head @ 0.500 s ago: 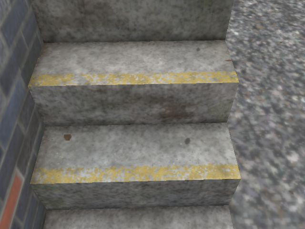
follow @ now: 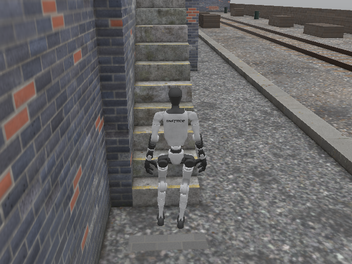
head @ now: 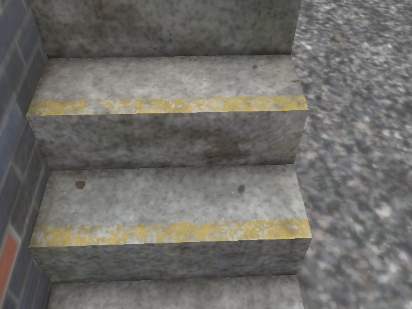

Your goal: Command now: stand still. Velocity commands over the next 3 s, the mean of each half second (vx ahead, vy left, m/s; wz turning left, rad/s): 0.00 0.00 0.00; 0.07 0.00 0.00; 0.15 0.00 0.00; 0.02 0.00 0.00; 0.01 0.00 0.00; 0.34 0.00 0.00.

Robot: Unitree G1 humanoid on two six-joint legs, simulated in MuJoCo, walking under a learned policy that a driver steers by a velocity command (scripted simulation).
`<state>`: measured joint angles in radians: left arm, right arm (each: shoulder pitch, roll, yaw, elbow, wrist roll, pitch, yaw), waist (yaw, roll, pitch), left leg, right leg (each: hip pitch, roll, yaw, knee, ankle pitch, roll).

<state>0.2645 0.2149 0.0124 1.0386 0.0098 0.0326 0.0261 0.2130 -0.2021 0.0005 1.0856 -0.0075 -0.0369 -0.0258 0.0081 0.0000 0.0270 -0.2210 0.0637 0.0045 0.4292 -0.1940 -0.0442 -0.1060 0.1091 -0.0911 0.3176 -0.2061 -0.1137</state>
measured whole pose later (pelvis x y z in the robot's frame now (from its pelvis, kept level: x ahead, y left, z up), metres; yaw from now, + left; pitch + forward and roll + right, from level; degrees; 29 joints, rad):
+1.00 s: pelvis +0.03 -0.01 +0.00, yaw +0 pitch +0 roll -1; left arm 0.35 0.19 -0.02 1.01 0.02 -0.03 0.02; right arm 0.31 -0.16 0.03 1.09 -0.01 -0.01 -0.04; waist 0.01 0.01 -0.03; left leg -0.21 0.09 0.00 0.45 -0.25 -0.02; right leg -0.05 0.14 -0.08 0.23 -0.20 -0.13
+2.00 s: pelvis +0.01 +0.05 +0.00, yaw +0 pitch -1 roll +0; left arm 0.29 0.23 0.03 1.07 -0.01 0.03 0.04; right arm 0.24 -0.21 0.00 0.99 -0.03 -0.05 -0.01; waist 0.03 0.00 0.05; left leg -0.15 -0.03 0.03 0.35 -0.18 0.03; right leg -0.08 0.02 -0.04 0.34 -0.23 -0.03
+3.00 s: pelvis +0.09 +0.06 +0.00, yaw +1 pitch +1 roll +0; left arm 0.42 0.22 0.04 1.07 0.00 -0.06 0.03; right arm 0.18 -0.22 -0.01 0.84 0.04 -0.09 0.00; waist 0.04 -0.01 0.00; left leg -0.71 0.04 0.03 1.53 -0.59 0.05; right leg 0.03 0.02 -0.05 0.27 -0.32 -0.03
